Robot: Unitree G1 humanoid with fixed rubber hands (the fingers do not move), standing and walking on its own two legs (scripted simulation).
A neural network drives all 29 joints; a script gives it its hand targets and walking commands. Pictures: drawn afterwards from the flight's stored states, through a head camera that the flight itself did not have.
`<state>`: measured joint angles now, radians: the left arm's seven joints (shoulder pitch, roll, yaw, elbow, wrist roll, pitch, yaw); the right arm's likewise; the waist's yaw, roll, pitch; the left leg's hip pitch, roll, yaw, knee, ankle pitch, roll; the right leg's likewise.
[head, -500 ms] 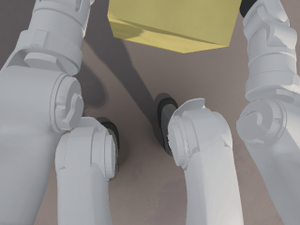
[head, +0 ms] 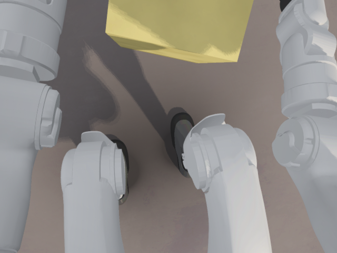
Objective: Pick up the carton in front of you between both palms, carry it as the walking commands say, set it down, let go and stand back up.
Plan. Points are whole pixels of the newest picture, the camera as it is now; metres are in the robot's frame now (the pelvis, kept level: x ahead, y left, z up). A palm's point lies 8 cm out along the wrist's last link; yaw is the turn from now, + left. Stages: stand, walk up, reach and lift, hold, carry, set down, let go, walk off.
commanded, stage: set down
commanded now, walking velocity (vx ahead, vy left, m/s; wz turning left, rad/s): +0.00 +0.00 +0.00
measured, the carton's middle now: (174, 1) +0.54 -0.10 -0.25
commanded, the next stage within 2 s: let go in 0.90 s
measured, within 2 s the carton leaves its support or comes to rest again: neither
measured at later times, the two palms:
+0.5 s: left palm out of the picture +0.62 +0.09 +0.02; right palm out of the picture +0.51 -0.29 +0.02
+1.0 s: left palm out of the picture +0.62 +0.09 +0.16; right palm out of the picture +0.49 -0.29 +0.16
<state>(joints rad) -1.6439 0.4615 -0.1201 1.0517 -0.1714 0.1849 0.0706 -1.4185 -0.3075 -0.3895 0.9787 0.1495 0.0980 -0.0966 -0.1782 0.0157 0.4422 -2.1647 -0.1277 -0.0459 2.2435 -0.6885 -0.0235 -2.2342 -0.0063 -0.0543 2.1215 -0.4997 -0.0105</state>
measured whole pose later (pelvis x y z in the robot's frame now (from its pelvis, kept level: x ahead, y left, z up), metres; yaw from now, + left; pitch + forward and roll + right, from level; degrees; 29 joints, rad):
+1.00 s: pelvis +0.03 +0.00 +0.25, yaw +1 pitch +46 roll +0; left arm -1.36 0.37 0.17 1.01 0.07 0.27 -0.02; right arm -1.07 -0.18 -0.45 0.71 0.00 0.24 -0.03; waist -0.19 0.06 -0.02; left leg -1.61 -0.08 -0.06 1.21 -0.41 -0.01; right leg -1.67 0.02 0.01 1.14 -0.27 0.00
